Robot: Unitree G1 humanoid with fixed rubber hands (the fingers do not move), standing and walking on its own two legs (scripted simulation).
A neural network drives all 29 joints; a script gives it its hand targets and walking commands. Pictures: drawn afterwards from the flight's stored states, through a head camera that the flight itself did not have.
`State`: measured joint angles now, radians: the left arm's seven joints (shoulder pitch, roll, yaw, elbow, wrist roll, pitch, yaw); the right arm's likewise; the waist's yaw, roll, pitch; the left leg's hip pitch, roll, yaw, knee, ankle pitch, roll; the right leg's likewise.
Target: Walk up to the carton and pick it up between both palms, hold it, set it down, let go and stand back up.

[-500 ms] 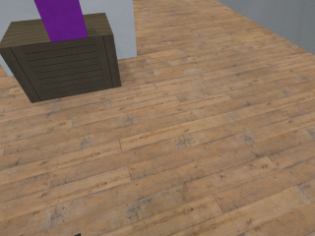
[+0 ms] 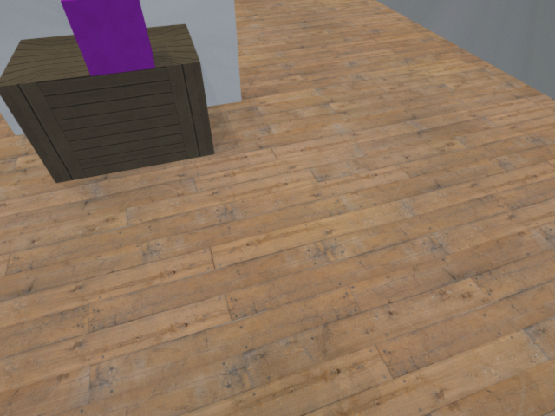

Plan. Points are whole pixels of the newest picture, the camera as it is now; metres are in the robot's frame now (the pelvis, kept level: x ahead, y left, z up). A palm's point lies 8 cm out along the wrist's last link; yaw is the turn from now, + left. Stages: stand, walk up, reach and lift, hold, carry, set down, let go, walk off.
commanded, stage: stand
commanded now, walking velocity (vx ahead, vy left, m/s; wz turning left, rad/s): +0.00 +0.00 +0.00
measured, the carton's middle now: (112, 31) +1.62 +0.77 -0.07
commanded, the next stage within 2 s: none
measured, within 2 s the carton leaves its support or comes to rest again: neither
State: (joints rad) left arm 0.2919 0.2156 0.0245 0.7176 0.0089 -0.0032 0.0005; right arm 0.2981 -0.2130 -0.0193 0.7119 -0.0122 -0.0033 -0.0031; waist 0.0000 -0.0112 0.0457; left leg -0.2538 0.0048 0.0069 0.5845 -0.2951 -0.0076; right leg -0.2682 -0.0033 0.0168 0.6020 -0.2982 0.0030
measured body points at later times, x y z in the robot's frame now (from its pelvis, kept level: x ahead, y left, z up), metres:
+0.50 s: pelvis +0.00 +0.00 +0.00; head +0.01 +0.00 +0.45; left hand +0.09 +0.25 -0.12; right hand +0.09 -0.25 -0.12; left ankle +0.01 +0.12 -0.73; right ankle +0.02 -0.12 -0.73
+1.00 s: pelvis +0.01 +0.00 +0.01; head +0.01 +0.00 +0.45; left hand +0.07 +0.25 -0.13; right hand +0.07 -0.25 -0.13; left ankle +0.01 +0.13 -0.73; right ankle +0.02 -0.12 -0.73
